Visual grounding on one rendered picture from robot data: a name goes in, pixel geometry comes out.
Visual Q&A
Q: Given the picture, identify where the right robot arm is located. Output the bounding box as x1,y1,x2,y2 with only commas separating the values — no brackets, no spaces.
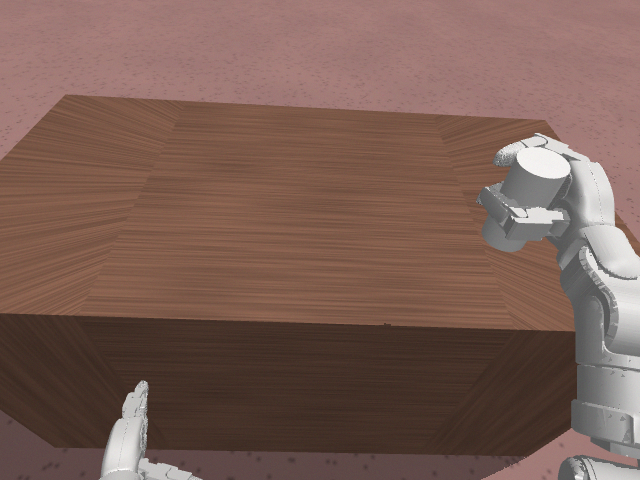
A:
556,225,640,480

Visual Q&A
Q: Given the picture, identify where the can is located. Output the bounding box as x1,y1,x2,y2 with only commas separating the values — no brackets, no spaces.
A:
482,147,571,252

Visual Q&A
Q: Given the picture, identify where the left robot hand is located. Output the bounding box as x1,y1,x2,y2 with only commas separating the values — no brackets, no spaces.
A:
100,380,203,480

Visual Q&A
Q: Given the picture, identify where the right robot hand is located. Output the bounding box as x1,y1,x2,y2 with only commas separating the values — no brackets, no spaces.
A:
476,133,615,250

